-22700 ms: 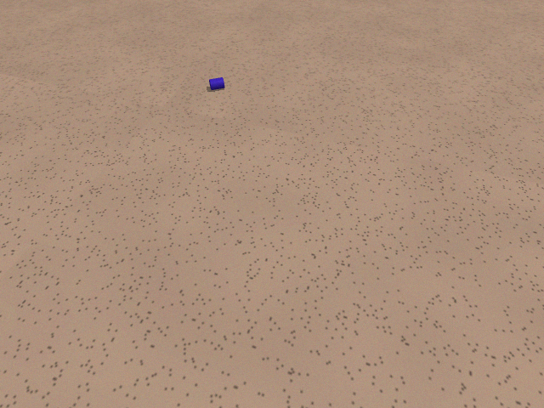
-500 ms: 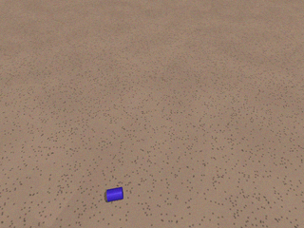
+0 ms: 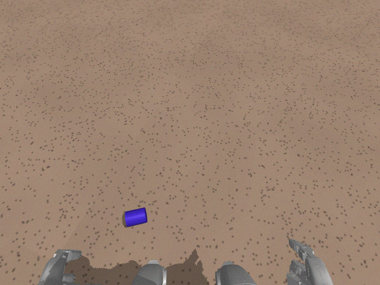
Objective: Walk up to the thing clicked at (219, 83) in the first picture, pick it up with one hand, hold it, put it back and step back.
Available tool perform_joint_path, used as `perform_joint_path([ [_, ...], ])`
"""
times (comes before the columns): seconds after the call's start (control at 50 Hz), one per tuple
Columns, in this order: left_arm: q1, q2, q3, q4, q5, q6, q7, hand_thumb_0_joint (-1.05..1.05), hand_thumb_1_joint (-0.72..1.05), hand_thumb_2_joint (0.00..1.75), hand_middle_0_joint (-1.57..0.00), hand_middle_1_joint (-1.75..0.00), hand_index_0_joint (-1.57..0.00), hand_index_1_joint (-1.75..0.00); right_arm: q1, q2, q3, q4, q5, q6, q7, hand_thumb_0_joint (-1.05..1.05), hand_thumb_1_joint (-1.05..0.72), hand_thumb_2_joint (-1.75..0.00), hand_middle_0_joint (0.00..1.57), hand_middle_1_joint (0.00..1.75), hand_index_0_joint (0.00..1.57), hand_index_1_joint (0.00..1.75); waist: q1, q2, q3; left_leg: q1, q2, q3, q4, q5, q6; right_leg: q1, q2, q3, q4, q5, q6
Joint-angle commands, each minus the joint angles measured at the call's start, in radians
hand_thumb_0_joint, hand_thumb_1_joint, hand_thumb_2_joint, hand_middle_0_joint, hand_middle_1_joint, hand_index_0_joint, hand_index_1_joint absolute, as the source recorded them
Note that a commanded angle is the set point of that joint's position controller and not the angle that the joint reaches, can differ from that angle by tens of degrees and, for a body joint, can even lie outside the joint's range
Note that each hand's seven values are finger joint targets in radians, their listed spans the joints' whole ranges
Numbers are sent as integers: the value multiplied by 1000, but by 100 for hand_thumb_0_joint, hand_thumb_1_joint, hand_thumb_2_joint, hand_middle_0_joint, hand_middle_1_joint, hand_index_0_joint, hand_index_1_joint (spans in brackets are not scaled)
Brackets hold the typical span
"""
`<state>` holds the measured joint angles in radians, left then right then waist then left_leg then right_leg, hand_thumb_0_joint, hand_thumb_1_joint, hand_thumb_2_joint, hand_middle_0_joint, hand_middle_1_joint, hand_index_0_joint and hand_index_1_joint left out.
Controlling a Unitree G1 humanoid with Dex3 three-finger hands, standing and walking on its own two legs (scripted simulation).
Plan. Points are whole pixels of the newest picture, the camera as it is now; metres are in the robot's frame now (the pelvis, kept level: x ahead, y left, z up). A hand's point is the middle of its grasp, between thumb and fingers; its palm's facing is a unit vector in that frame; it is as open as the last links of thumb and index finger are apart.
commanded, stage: rise first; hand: left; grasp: from above
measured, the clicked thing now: (136, 216) +0.43 +0.25 -0.68
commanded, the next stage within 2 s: none
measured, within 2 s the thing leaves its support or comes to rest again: neither
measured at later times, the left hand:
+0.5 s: hand (83, 282) +0.14 +0.27 -0.19, palm faces -0.17 -0.84 -0.51, open 14.2 cm
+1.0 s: hand (96, 255) +0.22 +0.30 -0.35, palm faces -0.39 -0.46 -0.79, open 13.6 cm
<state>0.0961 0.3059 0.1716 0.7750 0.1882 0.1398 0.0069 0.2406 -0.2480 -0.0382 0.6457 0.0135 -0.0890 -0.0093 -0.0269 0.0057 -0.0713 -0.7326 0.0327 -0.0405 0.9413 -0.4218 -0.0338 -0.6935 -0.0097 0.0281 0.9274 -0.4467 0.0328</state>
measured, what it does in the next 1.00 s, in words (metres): lowers itself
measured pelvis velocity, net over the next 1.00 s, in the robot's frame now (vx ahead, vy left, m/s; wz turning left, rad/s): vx -0.05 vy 0.00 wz -0.03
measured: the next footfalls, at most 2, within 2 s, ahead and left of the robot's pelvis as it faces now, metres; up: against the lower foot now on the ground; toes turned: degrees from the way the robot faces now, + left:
none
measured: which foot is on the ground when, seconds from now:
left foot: down 0.00-1.00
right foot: down 0.00-1.00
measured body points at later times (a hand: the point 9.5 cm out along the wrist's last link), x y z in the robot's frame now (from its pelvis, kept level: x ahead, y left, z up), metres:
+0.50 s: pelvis +0.00 +0.00 -0.06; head +0.11 +0.02 +0.38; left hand +0.15 +0.31 -0.16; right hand +0.18 -0.24 -0.15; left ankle +0.02 +0.14 -0.68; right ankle +0.01 -0.14 -0.68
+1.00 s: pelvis -0.05 +0.00 -0.21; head +0.12 +0.02 +0.20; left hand +0.24 +0.32 -0.30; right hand +0.14 -0.27 -0.32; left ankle +0.02 +0.14 -0.68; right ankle +0.00 -0.14 -0.68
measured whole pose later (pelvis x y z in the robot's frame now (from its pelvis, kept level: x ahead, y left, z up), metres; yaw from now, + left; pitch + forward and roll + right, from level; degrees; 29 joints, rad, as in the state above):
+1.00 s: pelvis -0.05 +0.00 -0.21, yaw -1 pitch +32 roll -3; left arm -0.17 0.48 0.14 0.70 0.70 -0.08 0.16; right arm 0.05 -0.29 -0.05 0.64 -0.01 -0.18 0.02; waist -0.03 0.01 -0.18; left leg -1.74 0.01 -0.10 1.84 -0.66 -0.05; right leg -1.68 0.01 0.02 1.83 -0.70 0.05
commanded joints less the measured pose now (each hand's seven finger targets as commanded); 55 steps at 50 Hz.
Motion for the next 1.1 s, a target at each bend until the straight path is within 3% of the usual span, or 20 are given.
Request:
perform_joint_path([
  [0.0,-1,227,71,-233,27,-20,20,0,-60,101,-8,-105,-6,-106,-26,-145,-62,-149,-4,-72,-22,0,-91,-90,20,30,20,30,8,47,-226,91,-25,50,-55,168,35,11,23,-43,-66,164,-41],
  [0.08,77,215,67,-325,42,5,19,0,-60,99,-8,-107,-7,-108,-23,-143,-61,-166,-8,-82,-29,0,-91,-90,20,30,20,30,10,74,-267,81,-18,45,-13,187,35,-10,23,-47,-22,179,-42],
  [0.14,116,195,53,-366,44,31,19,0,-58,97,-8,-107,-8,-107,-17,-139,-58,-178,-10,-90,-33,0,-93,-91,20,30,20,30,-10,54,-290,61,-16,43,35,231,39,-30,23,-47,9,228,-38],
  [0.26,160,197,58,-420,72,53,24,0,-55,94,-10,-106,-10,-105,-38,-131,-53,-208,-14,-103,-32,0,-92,-90,20,30,20,30,1,66,-280,-17,-12,27,82,202,36,-112,27,-60,75,180,-46],
  [0.34,216,189,52,-467,84,62,27,0,-54,93,-8,-107,-10,-106,-29,-132,-56,-219,-14,-109,-27,0,-92,-90,20,30,20,30,4,64,-337,-31,-13,30,140,279,39,-129,28,-63,126,245,-44],
  [0.38,225,187,57,-479,87,64,29,0,-57,94,-9,-107,-9,-106,-45,-132,-55,-225,-14,-109,-20,0,-93,-91,20,30,20,30,8,68,-333,-61,-10,15,154,281,35,-164,29,-70,156,222,-47],
  [0.54,291,191,62,-561,118,65,39,0,-57,94,-10,-105,-11,-104,-54,-125,-58,-250,-8,-110,-2,0,-95,-91,20,30,20,30,21,57,-382,-149,-26,23,236,202,43,-216,31,-64,211,191,-45],
  [0.58,214,217,63,-579,133,56,46,0,-57,93,-12,-102,-12,-102,-68,-128,-58,-245,-6,-112,-3,0,-95,-91,20,30,20,30,7,58,-369,-191,-25,22,257,144,46,-260,32,-58,224,148,-45],
  [0.64,98,239,46,-474,185,13,49,0,-56,92,-12,-103,-12,-103,-89,-138,-57,-220,-8,-124,-1,0,-96,-91,20,30,20,30,-24,52,-307,-293,-23,8,311,52,47,-385,31,-61,292,54,-48],
  [0.7,-28,281,54,-380,260,-64,64,0,-52,89,-14,-101,-14,-100,-98,-147,-61,-184,-13,-138,4,0,-95,-91,20,30,20,30,-17,59,-322,-394,-27,17,399,-3,47,-497,28,-51,380,7,-51],
  [0.78,-126,270,9,-337,353,-163,93,0,-43,87,-17,-96,-18,-96,-109,-172,-71,-158,-20,-155,14,0,-91,-90,20,30,20,30,-22,113,-437,-443,-24,-2,489,-17,35,-642,30,-56,530,-8,-58],
  [0.84,-222,354,33,-301,423,-221,128,0,-42,86,-22,-93,-22,-93,-112,-191,-76,-129,-18,-154,17,0,-93,-91,20,30,20,30,-9,128,-506,-510,-23,-3,561,-43,32,-722,31,-58,604,-25,-57],
  [0.88,-269,410,59,-241,474,-236,159,0,-42,87,-22,-93,-22,-93,-115,-200,-74,-110,-17,-145,18,0,-92,-91,20,30,20,30,1,131,-542,-553,-24,-1,614,-32,33,-770,34,-63,653,-20,-58],
  [0.96,-383,433,67,-116,562,-232,214,0,-44,90,-20,-93,-19,-94,-96,-212,-77,-72,-18,-121,26,0,-91,-90,20,30,20,30,20,116,-612,-617,-26,1,703,-4,27,-850,36,-81,734,-14,-58],
  [0.98,-454,433,50,-110,580,-234,223,0,-42,89,-21,-93,-21,-93,-89,-212,-77,-60,-22,-115,29,0,-91,-90,20,30,20,30,8,121,-631,-638,-27,7,736,3,29,-862,35,-84,755,-3,-57],
  [1.04,-584,516,72,-54,632,-236,239,0,-40,88,-23,-90,-22,-91,-68,-221,-81,-38,-27,-100,36,0,-90,-90,20,30,20,30,20,115,-698,-703,-32,21,812,-21,36,-887,38,-88,801,-22,-57],
  [1.08,-638,550,73,10,659,-241,243,0,-37,86,-27,-85,-26,-87,-55,-222,-80,-20,-35,-90,39,0,-90,-90,20,30,20,30,11,75,-708,-766,-32,33,863,-56,46,-880,41,-86,810,-46,-51],
])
